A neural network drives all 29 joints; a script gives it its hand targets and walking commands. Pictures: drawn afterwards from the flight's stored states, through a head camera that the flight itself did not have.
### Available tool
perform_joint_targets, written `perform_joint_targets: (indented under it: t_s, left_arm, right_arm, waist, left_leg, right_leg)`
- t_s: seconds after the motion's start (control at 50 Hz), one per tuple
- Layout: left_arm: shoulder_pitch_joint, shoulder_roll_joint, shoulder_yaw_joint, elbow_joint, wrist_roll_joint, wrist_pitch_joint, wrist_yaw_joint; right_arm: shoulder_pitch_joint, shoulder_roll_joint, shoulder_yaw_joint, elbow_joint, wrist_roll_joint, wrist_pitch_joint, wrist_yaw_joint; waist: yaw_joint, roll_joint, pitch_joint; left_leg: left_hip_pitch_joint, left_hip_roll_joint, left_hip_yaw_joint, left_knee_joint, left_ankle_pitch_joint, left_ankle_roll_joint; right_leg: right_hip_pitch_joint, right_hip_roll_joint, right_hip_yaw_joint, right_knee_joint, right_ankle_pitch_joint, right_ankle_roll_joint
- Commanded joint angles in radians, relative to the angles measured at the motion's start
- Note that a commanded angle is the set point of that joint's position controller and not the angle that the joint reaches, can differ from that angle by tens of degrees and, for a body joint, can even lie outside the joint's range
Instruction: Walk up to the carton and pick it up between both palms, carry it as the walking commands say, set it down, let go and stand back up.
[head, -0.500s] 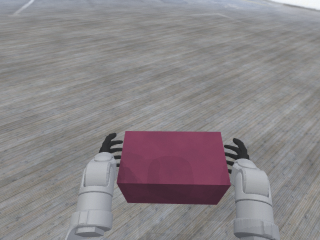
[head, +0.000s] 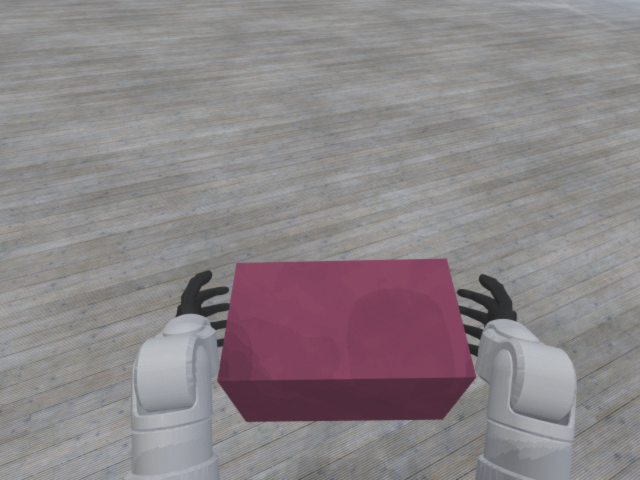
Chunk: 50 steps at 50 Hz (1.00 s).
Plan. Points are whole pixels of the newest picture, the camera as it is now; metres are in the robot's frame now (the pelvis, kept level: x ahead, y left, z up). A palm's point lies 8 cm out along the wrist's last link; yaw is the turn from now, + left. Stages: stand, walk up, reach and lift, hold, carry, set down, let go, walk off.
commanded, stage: carry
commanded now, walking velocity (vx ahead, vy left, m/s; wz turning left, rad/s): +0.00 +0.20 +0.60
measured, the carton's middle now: (342, 343) +0.30 -0.01 +0.02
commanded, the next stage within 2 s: none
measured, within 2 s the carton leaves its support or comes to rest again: neither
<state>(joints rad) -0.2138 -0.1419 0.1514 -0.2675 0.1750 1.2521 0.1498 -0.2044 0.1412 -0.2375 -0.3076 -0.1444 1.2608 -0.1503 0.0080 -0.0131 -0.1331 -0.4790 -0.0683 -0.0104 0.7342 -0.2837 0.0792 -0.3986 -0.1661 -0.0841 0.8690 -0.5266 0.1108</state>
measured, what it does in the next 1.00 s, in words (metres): steps to the left, turning left: right foot, then left foot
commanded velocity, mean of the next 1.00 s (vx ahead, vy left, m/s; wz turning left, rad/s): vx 0.00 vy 0.20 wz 0.60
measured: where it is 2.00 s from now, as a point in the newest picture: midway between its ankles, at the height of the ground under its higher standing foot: outside the picture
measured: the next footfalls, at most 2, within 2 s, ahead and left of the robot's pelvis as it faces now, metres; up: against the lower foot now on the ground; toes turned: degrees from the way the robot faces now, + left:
right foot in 0.24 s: +0.03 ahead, -0.07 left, +0.00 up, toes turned +2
left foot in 0.46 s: +0.05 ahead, +0.28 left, +0.00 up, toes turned +16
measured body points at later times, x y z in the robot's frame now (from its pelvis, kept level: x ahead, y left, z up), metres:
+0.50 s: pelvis -0.01 +0.15 +0.00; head -0.02 +0.16 +0.45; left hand +0.21 +0.39 +0.08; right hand +0.30 +0.05 +0.09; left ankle +0.01 +0.26 -0.72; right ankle -0.01 -0.06 -0.71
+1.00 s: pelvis -0.08 +0.29 +0.00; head -0.07 +0.29 +0.45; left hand +0.08 +0.57 +0.09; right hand +0.25 +0.27 +0.10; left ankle -0.12 +0.41 -0.69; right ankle -0.02 +0.12 -0.71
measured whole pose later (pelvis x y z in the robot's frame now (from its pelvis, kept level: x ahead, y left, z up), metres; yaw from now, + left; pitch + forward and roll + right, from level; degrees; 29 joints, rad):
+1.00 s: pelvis -0.08 +0.29 +0.00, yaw +32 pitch +4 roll +1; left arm -0.17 -0.14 0.12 -0.40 0.13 1.18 0.15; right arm -0.16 0.13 -0.20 -0.46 -0.13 1.22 -0.16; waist -0.01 -0.01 -0.07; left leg -0.55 -0.01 0.00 0.88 -0.36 -0.05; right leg -0.36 -0.20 -0.14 0.71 -0.40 0.10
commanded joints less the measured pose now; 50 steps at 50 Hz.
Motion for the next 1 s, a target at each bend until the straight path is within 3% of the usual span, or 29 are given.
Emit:
perform_joint_targets:
  t_s: [0.0,0.04,0.12,0.18,0.2,0.22,0.24,0.26,0.28,0.32,0.4,0.42,0.44,0.46,0.48,0.52,0.54,0.58,0.62,0.7,0.74,0.76,0.78,0.8,0.82,0.86,0.9,0.94,0.98]
  left_arm:
    - [-0.541,-1.057,-0.726,-0.238,-0.507,-0.025,-0.215]
    - [-0.585,-1.077,-0.745,-0.277,-0.518,-0.036,-0.211]
    - [-0.545,-1.051,-0.739,-0.285,-0.516,-0.041,-0.212]
    - [-0.456,-1.014,-0.707,-0.249,-0.505,-0.034,-0.221]
    - [-0.406,-1.007,-0.688,-0.251,-0.496,-0.04,-0.222]
    - [-0.479,-1.006,-0.676,-0.286,-0.5,-0.05,-0.226]
    - [-0.466,-1.012,-0.671,-0.284,-0.491,-0.056,-0.232]
    - [-0.457,-1.022,-0.685,-0.245,-0.492,-0.049,-0.24]
    - [-0.47,-1.016,-0.692,-0.263,-0.497,-0.046,-0.24]
    - [-0.477,-0.981,-0.688,-0.268,-0.494,-0.047,-0.239]
    - [-0.377,-0.941,-0.666,-0.267,-0.471,-0.038,-0.211]
    - [-0.365,-0.936,-0.666,-0.271,-0.463,-0.035,-0.203]
    - [-0.385,-0.949,-0.68,-0.301,-0.471,-0.04,-0.202]
    - [-0.382,-0.962,-0.686,-0.292,-0.467,-0.037,-0.208]
    - [-0.445,-0.95,-0.732,-0.329,-0.491,-0.039,-0.209]
    - [-0.46,-1.021,-0.754,-0.309,-0.506,-0.054,-0.228]
    - [-0.474,-1.066,-0.766,-0.29,-0.522,-0.059,-0.237]
    - [-0.492,-1.088,-0.795,-0.322,-0.537,-0.074,-0.237]
    - [-0.53,-1.098,-0.809,-0.345,-0.549,-0.086,-0.236]
    - [-0.446,-1.019,-0.76,-0.335,-0.518,-0.084,-0.231]
    - [-0.415,-1.017,-0.753,-0.335,-0.525,-0.08,-0.236]
    - [-0.364,-1.008,-0.731,-0.321,-0.516,-0.084,-0.236]
    - [-0.383,-0.992,-0.716,-0.319,-0.51,-0.083,-0.239]
    - [-0.363,-0.984,-0.701,-0.304,-0.504,-0.089,-0.246]
    - [-0.38,-0.987,-0.716,-0.301,-0.498,-0.089,-0.248]
    - [-0.449,-0.984,-0.738,-0.35,-0.518,-0.09,-0.249]
    - [-0.42,-0.947,-0.731,-0.353,-0.499,-0.083,-0.238]
    - [-0.353,-0.922,-0.698,-0.33,-0.475,-0.065,-0.22]
    - [-0.351,-0.919,-0.709,-0.357,-0.477,-0.063,-0.211]
  right_arm:
    - [-0.496,1.003,0.77,-0.153,0.481,-0.003,0.269]
    - [-0.495,1.034,0.752,-0.127,0.48,-0.011,0.279]
    - [-0.489,1.009,0.783,-0.166,0.479,-0.024,0.275]
    - [-0.45,0.983,0.799,-0.162,0.462,-0.018,0.265]
    - [-0.444,0.99,0.824,-0.171,0.476,-0.019,0.262]
    - [-0.45,1.035,0.837,-0.16,0.481,-0.014,0.26]
    - [-0.52,1.011,0.846,-0.223,0.486,-0.019,0.266]
    - [-0.589,1.017,0.856,-0.257,0.501,-0.028,0.259]
    - [-0.562,1.002,0.846,-0.244,0.492,-0.024,0.257]
    - [-0.553,0.998,0.857,-0.23,0.496,-0.024,0.253]
    - [-0.437,0.963,0.837,-0.172,0.496,-0.001,0.252]
    - [-0.411,0.95,0.828,-0.164,0.501,0.002,0.257]
    - [-0.42,0.964,0.832,-0.184,0.51,-0.003,0.263]
    - [-0.401,0.961,0.826,-0.156,0.504,-0.002,0.27]
    - [-0.386,0.953,0.797,-0.14,0.506,-0.007,0.278]
    - [-0.444,0.998,0.83,-0.199,0.496,-0.025,0.286]
    - [-0.446,1.021,0.83,-0.2,0.491,-0.04,0.285]
    - [-0.433,1.031,0.823,-0.209,0.487,-0.061,0.29]
    - [-0.438,1.035,0.815,-0.209,0.487,-0.07,0.296]
    - [-0.412,1.0,0.842,-0.202,0.48,-0.063,0.282]
    - [-0.403,0.988,0.851,-0.236,0.468,-0.064,0.272]
    - [-0.428,0.972,0.862,-0.26,0.473,-0.065,0.269]
    - [-0.396,0.988,0.867,-0.227,0.47,-0.056,0.266]
    - [-0.392,0.97,0.882,-0.244,0.467,-0.053,0.263]
    - [-0.478,0.976,0.885,-0.278,0.485,-0.059,0.268]
    - [-0.524,0.979,0.887,-0.33,0.502,-0.075,0.259]
    - [-0.449,0.966,0.88,-0.262,0.493,-0.055,0.259]
    - [-0.409,0.947,0.879,-0.235,0.494,-0.031,0.256]
    - [-0.395,0.935,0.87,-0.238,0.502,-0.022,0.262]
  waist:
    - [-0.01,0.125,-0.295]
    - [-0.014,0.202,-0.307]
    - [-0.016,0.197,-0.321]
    - [-0.001,0.181,-0.388]
    - [0.018,0.073,-0.423]
    - [-0.009,-0.281,-0.43]
    - [0.002,-0.433,-0.329]
    - [-0.014,-0.309,-0.258]
    - [-0.017,-0.205,-0.225]
    - [-0.015,-0.191,-0.234]
    - [0.001,-0.357,-0.319]
    - [-0.019,-0.246,-0.366]
    - [-0.035,-0.149,-0.425]
    - [-0.012,0.144,-0.393]
    - [-0.022,0.361,-0.352]
    - [-0.021,0.16,-0.325]
    - [-0.017,0.162,-0.332]
    - [-0.019,0.214,-0.376]
    - [-0.021,0.232,-0.376]
    - [-0.023,0.191,-0.377]
    - [-0.011,0.21,-0.395]
    - [0.017,0.206,-0.428]
    - [0.024,-0.075,-0.414]
    - [-0.011,-0.39,-0.426]
    - [-0.008,-0.338,-0.311]
    - [-0.02,-0.128,-0.25]
    - [-0.013,-0.169,-0.24]
    - [-0.003,-0.293,-0.263]
    - [-0.006,-0.284,-0.341]
  left_leg:
    - [0.285,0.212,-0.373,-0.32,0.264,0.013]
    - [0.323,0.199,-0.362,-0.328,0.354,-0.007]
    - [0.346,0.187,-0.44,-0.376,0.499,-0.039]
    - [0.182,0.11,-0.315,-0.377,0.533,-0.195]
    - [0.009,0.046,-0.213,-0.276,0.357,-0.249]
    - [-0.139,-0.015,-0.121,0.007,-0.057,-0.192]
    - [-0.308,-0.009,-0.088,0.27,-0.215,-0.184]
    - [-0.312,0.105,-0.121,0.351,-0.2,-0.149]
    - [-0.297,0.082,-0.071,0.361,-0.133,-0.151]
    - [-0.254,0.068,0.0,0.255,-0.125,-0.141]
    - [-0.069,0.022,0.112,-0.157,-0.098,-0.085]
    - [0.066,-0.001,0.126,-0.305,-0.001,-0.081]
    - [0.274,0.068,-0.015,-0.266,0.153,-0.047]
    - [0.412,0.267,-0.33,-0.214,0.769,0.032]
    - [0.476,0.348,-0.501,-0.213,0.998,0.08]
    - [0.405,0.297,-0.409,-0.229,0.705,0.06]
    - [0.402,0.259,-0.364,-0.238,0.605,0.042]
    - [0.432,0.215,-0.311,-0.219,0.671,0.034]
    - [0.398,0.2,-0.353,-0.291,0.599,-0.015]
    - [0.415,0.227,-0.47,-0.314,0.727,-0.012]
    - [0.307,0.158,-0.396,-0.35,0.71,-0.125]
    - [0.149,0.106,-0.295,-0.323,0.671,-0.271]
    - [-0.074,0.01,-0.137,-0.136,0.282,-0.305]
    - [-0.167,-0.014,-0.105,0.279,-0.178,-0.235]
    - [-0.331,0.074,-0.121,0.427,-0.25,-0.194]
    - [-0.314,0.1,-0.073,0.392,-0.13,-0.14]
    - [-0.248,0.086,-0.012,0.238,-0.14,-0.139]
    - [-0.12,0.038,0.075,0.051,-0.161,-0.116]
    - [0.014,0.024,0.148,-0.203,-0.079,-0.092]
  right_leg:
    - [-0.23,0.065,0.053,0.265,-0.02,-0.03]
    - [-0.216,0.084,0.026,0.186,0.002,-0.035]
    - [-0.111,0.131,0.034,-0.031,-0.001,-0.045]
    - [0.279,0.118,0.018,-0.43,0.078,-0.086]
    - [0.513,-0.005,0.101,-0.606,0.194,-0.12]
    - [0.57,-0.341,0.422,-0.548,0.238,-0.18]
    - [0.459,-0.533,0.571,-0.585,0.334,-0.317]
    - [0.385,-0.493,0.442,-0.523,0.468,-0.308]
    - [0.366,-0.42,0.324,-0.494,0.557,-0.262]
    - [0.41,-0.315,0.139,-0.382,0.906,-0.196]
    - [0.436,-0.219,-0.058,-0.193,1.031,-0.116]
    - [0.414,-0.178,-0.107,-0.03,1.003,-0.083]
    - [0.211,-0.126,-0.063,0.107,0.649,-0.048]
    - [-0.092,0.016,-0.056,0.225,0.008,0.0]
    - [-0.305,0.089,-0.042,0.323,-0.249,0.006]
    - [-0.271,0.046,0.027,0.36,-0.144,-0.009]
    - [-0.257,0.027,0.05,0.35,-0.085,-0.014]
    - [-0.221,0.049,0.033,0.272,-0.032,-0.027]
    - [-0.169,0.092,0.013,0.224,-0.006,-0.034]
    - [-0.098,0.097,0.063,-0.018,-0.019,-0.048]
    - [0.126,0.131,0.027,-0.27,0.015,-0.08]
    - [0.381,0.08,0.05,-0.49,0.052,-0.116]
    - [0.592,-0.155,0.22,-0.635,0.198,-0.166]
    - [0.546,-0.462,0.504,-0.531,0.438,-0.273]
    - [0.462,-0.564,0.514,-0.503,0.663,-0.357]
    - [0.429,-0.402,0.249,-0.43,0.749,-0.252]
    - [0.449,-0.304,0.092,-0.347,0.959,-0.196]
    - [0.393,-0.231,-0.032,-0.267,1.051,-0.151]
    - [0.425,-0.221,-0.099,-0.125,1.084,-0.116]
